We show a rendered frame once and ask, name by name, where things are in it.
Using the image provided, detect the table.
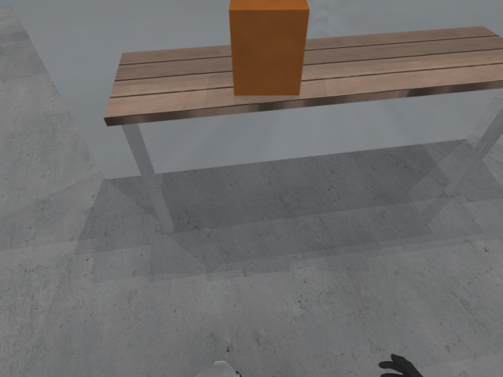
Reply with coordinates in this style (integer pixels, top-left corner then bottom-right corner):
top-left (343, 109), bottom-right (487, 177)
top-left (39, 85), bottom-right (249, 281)
top-left (104, 26), bottom-right (503, 233)

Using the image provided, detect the left robot shin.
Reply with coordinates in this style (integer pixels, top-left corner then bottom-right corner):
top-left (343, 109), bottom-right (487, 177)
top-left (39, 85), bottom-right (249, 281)
top-left (213, 361), bottom-right (233, 370)

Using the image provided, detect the robot right hand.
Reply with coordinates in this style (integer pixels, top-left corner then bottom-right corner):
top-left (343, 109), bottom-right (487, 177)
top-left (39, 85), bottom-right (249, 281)
top-left (379, 354), bottom-right (423, 377)

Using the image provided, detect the carton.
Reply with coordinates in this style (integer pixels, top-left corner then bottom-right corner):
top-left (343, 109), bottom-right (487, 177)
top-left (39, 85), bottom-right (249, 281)
top-left (229, 0), bottom-right (310, 96)

